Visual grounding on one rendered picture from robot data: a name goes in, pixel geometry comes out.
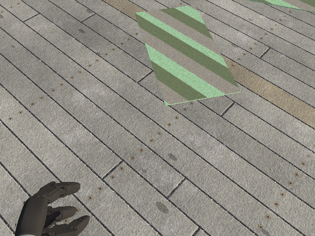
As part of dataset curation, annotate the robot left hand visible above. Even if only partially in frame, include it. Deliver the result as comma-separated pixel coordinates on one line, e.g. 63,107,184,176
15,181,90,236

